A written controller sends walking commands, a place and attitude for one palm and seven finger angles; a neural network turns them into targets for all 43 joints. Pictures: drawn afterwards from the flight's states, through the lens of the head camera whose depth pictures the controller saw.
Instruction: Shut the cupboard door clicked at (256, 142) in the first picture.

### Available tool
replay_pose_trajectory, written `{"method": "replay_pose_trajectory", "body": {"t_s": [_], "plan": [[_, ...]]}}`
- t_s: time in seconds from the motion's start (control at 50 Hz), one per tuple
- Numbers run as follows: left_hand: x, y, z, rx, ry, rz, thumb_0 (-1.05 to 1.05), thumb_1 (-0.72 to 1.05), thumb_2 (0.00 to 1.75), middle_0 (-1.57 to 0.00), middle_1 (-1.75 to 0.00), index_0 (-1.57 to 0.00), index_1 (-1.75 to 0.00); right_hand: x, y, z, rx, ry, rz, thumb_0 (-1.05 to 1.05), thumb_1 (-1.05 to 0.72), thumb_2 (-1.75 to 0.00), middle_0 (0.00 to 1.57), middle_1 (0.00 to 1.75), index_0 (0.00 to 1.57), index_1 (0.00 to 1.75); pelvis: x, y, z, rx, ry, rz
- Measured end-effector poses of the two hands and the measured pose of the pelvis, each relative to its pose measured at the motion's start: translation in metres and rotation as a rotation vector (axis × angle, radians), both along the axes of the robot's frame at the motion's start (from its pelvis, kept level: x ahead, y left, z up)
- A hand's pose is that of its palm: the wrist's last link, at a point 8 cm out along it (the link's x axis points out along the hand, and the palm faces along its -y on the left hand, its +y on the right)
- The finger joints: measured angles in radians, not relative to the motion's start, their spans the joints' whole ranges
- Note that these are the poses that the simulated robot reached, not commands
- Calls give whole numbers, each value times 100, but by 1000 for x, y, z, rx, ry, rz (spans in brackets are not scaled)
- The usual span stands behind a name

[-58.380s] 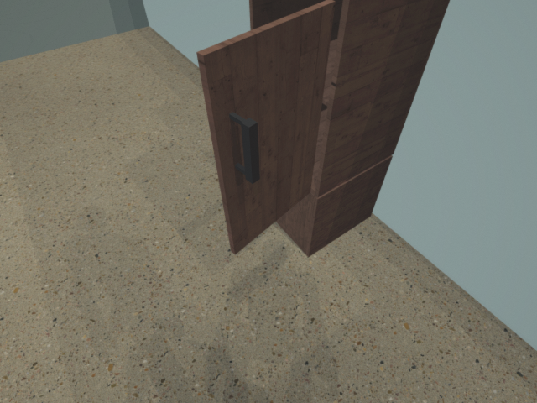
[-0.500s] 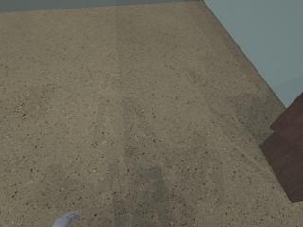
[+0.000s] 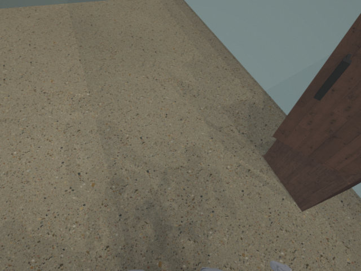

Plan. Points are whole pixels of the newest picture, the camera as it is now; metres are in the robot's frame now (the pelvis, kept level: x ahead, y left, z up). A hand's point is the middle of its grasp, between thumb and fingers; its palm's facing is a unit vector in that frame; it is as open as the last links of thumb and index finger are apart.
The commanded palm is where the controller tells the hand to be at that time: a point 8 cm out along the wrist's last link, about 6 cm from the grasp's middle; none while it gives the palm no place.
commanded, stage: turn to face it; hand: left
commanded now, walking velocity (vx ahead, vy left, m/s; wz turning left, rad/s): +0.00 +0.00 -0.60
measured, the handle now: (332, 77) +0.70 -0.43 +0.05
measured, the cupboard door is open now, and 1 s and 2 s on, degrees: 31 31 31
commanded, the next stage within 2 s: take the last steps up to it in 0.84 s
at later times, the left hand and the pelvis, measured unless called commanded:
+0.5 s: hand (134, 253) +0.17 +0.12 -0.14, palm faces -0.30 -0.92 -0.27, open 7.4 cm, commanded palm none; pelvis +0.01 -0.04 +0.00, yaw -17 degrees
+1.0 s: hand (139, 239) +0.21 +0.11 -0.16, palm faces -0.44 -0.87 -0.21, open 7.4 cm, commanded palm none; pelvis +0.05 -0.03 +0.01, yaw -29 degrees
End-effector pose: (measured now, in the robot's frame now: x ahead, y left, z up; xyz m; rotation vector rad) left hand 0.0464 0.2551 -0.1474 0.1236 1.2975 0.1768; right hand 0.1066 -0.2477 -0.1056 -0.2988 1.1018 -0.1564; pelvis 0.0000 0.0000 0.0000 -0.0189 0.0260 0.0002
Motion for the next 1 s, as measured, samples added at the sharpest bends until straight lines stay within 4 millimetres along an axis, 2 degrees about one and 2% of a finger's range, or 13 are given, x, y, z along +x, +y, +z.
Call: {"method": "replay_pose_trajectory", "body": {"t_s": [0.1, 0.18, 0.26, 0.32, 0.38, 0.44, 0.56, 0.7, 0.76, 0.88, 1.0], "plan": [[28, 7, 12, 6, -17, -67, 1, 91, 90, -20, -30, -20, -30, -30, 4, 4, 12, 44, -70, 1, -91, -90, 20, 30, 20, 30, 3, 3, 10, -17, -7, -67], [58, 0, 20, 19, -39, -138, 1, 91, 90, -20, -30, -19, -30, -61, -2, -1, 35, 87, -154, 1, -91, -90, 20, 30, 20, 30, 5, -2, 11, -22, -9, -120], [93, -21, 26, 39, -78, -231, 1, 91, 90, -20, -30, -19, -30, -95, -17, -15, 64, 133, -250, 1, -91, -90, 20, 30, 20, 30, 6, -13, 7, -15, -12, -177], [118, -44, 28, 61, -129, -302, 1, 91, 90, -20, -30, -19, -30, -120, -34, -32, 87, 164, -317, 1, -91, -90, 20, 30, 20, 30, 8, -28, -3, 2, -14, -214], [131, -65, 30, 81, -171, -350, 1, 91, 90, -20, -30, -20, -30, -137, -51, -45, 92, 206, -369, 1, -91, -90, 20, 30, 20, 30, 7, -36, -9, 5, -15, -241], [132, -79, 35, 82, -157, -379, 1, 91, 90, -20, -30, -20, -30, -139, -61, -40, 85, 205, -404, 1, -91, -90, 20, 30, 20, 30, 8, -40, -2, 15, -13, -272], [132, -94, 32, 47, -111, -418, 1, 91, 90, -20, -30, -20, -30, -124, -66, -22, 73, 132, -433, 1, -91, -90, 19, 30, 19, 30, 16, -44, 6, 24, -7, -321], [138, -86, 11, 0, -59, -432, 1, 90, 90, -20, -30, -20, -30, -97, -51, -12, 41, 58, -460, 1, -91, -90, 19, 30, 20, 30, 34, -30, 1, 5, -5, -385], [146, -78, 0, -10, -35, -437, 1, 90, 90, -20, -30, -20, -30, -94, -38, -10, 26, 45, -466, 1, -91, -90, 19, 30, 20, 30, 41, -23, -3, 2, -7, -412], [163, -76, 10, -7, -17, -475, 1, 91, 90, -20, -30, -20, -30, -111, -13, -5, 53, 97, -504, 1, -91, -90, 20, 30, 20, 30, 46, -21, 9, -15, -7, -458], [177, -94, 19, 12, -28, -538, 1, 91, 90, -20, -30, -19, -30, -143, -3, -15, 112, 155, -586, 1, -91, -90, 20, 30, 20, 30, 45, -28, 11, -17, -9, -499]]}}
